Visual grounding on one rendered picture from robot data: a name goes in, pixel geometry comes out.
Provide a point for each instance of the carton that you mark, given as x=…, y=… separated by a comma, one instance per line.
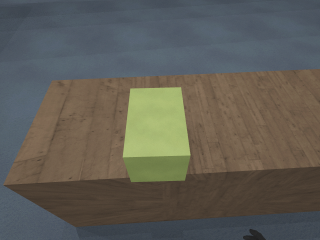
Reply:
x=156, y=144

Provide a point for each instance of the robot right hand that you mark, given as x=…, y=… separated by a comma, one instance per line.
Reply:
x=256, y=235

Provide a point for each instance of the pedestal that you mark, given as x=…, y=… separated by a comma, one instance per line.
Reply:
x=254, y=141

